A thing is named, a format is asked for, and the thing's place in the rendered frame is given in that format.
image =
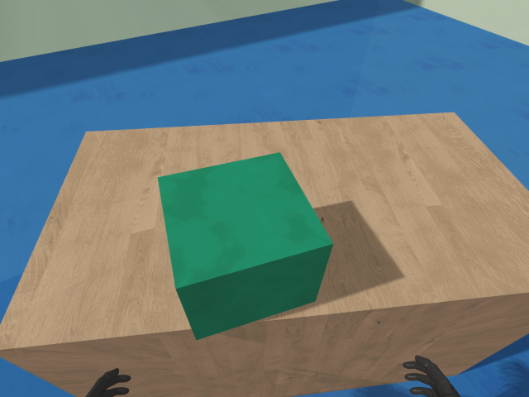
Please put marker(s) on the left robot hand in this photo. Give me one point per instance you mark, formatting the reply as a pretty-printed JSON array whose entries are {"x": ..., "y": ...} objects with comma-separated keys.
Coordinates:
[{"x": 109, "y": 379}]

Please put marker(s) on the carton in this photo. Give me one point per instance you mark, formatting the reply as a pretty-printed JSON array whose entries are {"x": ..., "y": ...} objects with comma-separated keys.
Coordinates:
[{"x": 244, "y": 242}]

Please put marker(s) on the pedestal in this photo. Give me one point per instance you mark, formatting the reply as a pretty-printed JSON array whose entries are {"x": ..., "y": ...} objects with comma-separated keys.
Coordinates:
[{"x": 430, "y": 258}]

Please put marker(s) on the right robot hand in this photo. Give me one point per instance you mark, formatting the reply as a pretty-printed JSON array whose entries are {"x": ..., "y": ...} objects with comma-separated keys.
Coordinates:
[{"x": 441, "y": 386}]

